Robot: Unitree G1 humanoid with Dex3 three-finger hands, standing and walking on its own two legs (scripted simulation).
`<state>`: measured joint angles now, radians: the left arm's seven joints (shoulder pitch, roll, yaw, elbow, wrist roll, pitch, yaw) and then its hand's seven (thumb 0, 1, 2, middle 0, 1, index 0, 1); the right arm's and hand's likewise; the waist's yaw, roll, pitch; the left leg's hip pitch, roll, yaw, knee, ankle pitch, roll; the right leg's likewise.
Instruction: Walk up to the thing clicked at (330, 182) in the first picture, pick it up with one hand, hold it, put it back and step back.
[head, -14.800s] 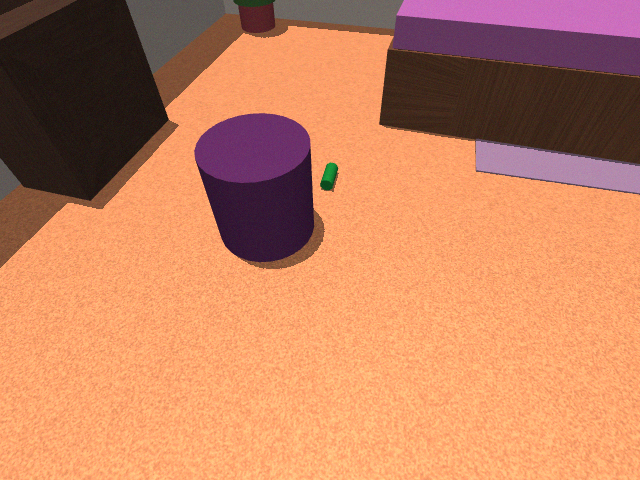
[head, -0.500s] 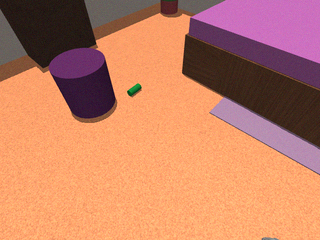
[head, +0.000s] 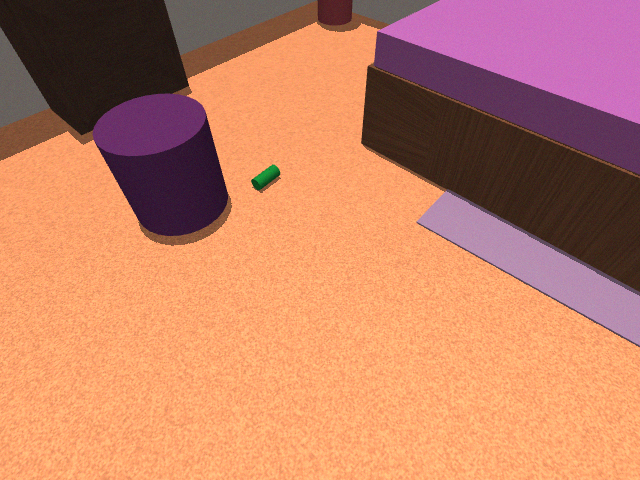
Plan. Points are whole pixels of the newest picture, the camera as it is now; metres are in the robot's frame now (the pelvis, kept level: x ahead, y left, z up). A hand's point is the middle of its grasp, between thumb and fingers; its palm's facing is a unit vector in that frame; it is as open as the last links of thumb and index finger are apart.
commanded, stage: stand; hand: left
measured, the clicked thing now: (266, 177) +1.50 +0.26 -0.75
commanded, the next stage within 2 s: walk up in 0.70 s
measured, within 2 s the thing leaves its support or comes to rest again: neither
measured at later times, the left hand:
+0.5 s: hand out of the picture +0.08 +0.26 -0.16, palm faces -0.02 -0.94 -0.35, open 7.3 cm
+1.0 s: hand out of the picture +0.06 +0.34 -0.17, palm faces +0.06 -0.92 -0.38, open 7.4 cm
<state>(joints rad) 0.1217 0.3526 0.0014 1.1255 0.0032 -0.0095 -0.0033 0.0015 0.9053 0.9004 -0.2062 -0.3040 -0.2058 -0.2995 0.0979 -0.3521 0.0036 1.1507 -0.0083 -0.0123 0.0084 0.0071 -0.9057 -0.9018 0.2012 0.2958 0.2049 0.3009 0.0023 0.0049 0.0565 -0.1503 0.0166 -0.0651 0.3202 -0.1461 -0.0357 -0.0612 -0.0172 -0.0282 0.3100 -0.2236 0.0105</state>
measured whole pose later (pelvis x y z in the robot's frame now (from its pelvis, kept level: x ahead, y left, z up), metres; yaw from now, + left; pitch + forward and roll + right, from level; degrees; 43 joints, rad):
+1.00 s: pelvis +0.07 +0.04 -0.02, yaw +3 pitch -3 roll -1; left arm 0.31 0.46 0.09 1.01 0.04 -0.03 -0.06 0.00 0.90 0.90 -0.21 -0.30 -0.21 -0.30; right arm 0.21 -0.43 -0.10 1.01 -0.04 -0.05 0.08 0.01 -0.91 -0.90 0.20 0.30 0.20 0.30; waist 0.05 -0.02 0.06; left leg -0.35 0.05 0.03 0.59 -0.19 0.00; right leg 0.00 -0.08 -0.07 0.50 -0.44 0.01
